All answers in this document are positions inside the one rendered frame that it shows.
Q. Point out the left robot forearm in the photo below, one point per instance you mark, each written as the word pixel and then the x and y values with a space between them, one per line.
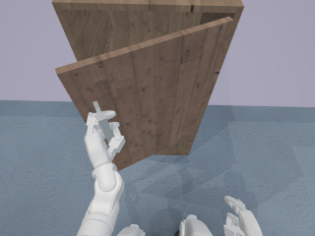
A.
pixel 103 210

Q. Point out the cupboard door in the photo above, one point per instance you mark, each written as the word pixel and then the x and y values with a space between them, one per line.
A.
pixel 157 88

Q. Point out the handle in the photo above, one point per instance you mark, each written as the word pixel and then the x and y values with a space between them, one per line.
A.
pixel 103 122

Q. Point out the robot right thigh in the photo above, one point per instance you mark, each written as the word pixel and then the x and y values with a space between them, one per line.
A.
pixel 193 227

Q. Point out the robot left hand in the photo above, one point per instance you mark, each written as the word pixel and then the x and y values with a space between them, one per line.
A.
pixel 94 140

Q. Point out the robot right hand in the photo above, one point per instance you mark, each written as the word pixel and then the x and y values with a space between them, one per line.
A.
pixel 243 225

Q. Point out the robot right shin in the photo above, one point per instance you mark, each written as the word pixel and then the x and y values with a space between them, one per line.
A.
pixel 191 216

